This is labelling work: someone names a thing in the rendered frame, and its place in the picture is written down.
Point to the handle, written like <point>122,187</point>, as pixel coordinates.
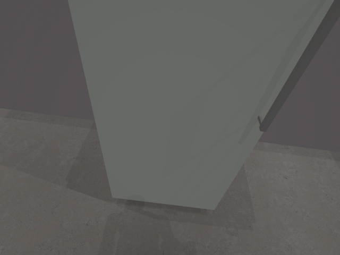
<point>316,41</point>

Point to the fridge door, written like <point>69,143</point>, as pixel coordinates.
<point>176,87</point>

